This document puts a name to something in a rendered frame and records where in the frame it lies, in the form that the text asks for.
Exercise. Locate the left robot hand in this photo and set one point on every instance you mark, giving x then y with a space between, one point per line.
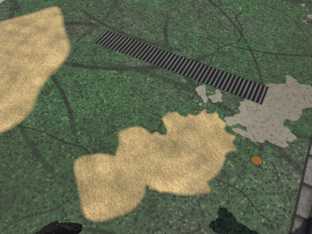
56 227

